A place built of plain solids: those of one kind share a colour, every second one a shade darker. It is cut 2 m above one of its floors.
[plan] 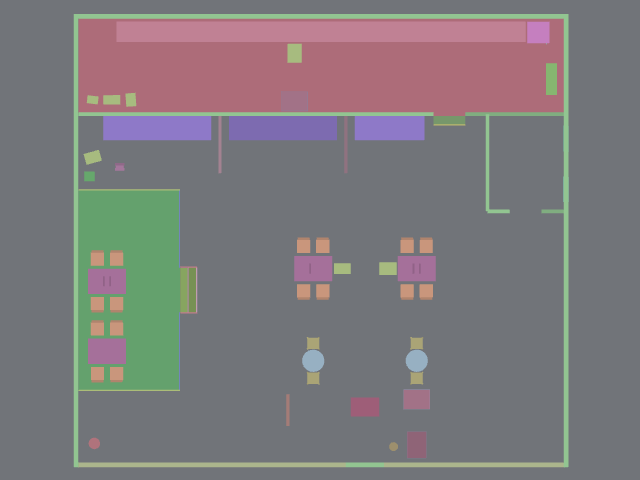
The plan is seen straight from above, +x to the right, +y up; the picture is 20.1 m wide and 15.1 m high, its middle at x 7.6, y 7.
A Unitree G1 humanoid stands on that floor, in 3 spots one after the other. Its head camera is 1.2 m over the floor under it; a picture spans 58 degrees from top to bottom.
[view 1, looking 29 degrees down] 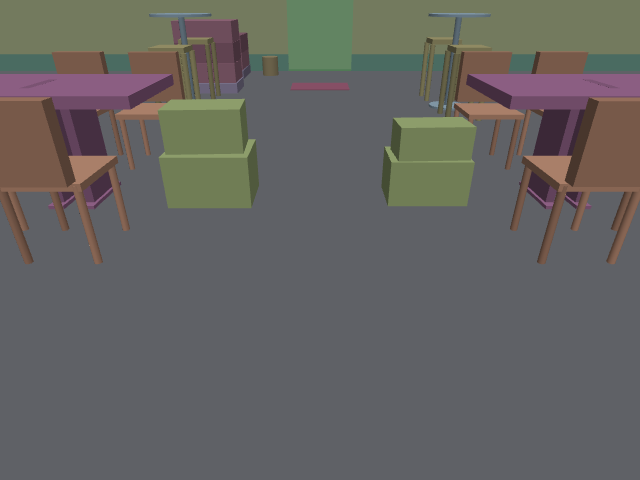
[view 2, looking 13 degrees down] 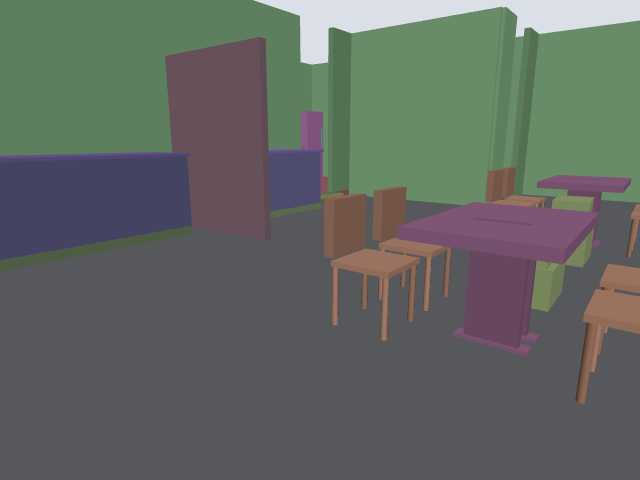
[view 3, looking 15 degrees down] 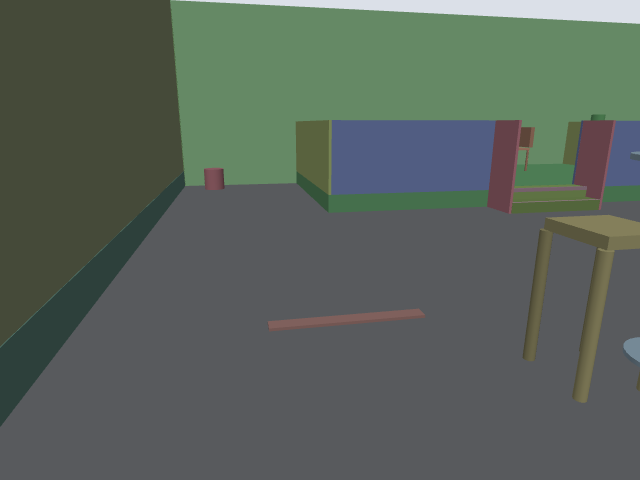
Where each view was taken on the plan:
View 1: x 9.02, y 8.90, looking -90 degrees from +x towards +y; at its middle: ground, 2.48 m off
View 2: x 4.74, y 5.42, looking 38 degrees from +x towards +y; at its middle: ground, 5.33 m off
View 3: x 9.02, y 1.00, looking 169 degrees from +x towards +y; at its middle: ground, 4.64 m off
